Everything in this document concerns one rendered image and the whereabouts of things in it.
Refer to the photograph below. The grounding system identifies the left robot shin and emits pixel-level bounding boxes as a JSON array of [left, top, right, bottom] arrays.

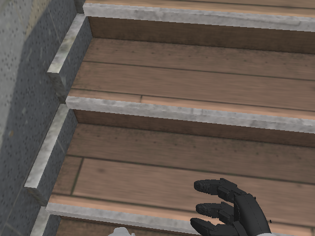
[[113, 227, 129, 233]]

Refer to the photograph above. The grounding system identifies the right robot hand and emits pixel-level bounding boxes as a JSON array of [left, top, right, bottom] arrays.
[[190, 178, 272, 236]]

